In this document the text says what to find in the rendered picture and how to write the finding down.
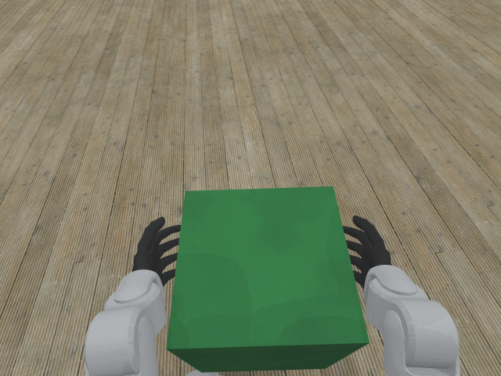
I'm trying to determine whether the right robot hand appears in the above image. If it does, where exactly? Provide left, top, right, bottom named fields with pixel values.
left=343, top=215, right=392, bottom=290

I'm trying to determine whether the carton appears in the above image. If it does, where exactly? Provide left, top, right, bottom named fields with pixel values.
left=166, top=186, right=369, bottom=373

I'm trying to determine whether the robot left forearm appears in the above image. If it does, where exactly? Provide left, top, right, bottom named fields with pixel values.
left=84, top=269, right=167, bottom=376

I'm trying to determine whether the left robot hand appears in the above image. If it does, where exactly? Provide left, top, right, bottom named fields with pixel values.
left=132, top=217, right=181, bottom=286

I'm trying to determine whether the robot right forearm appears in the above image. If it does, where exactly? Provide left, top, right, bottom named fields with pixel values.
left=364, top=265, right=460, bottom=376

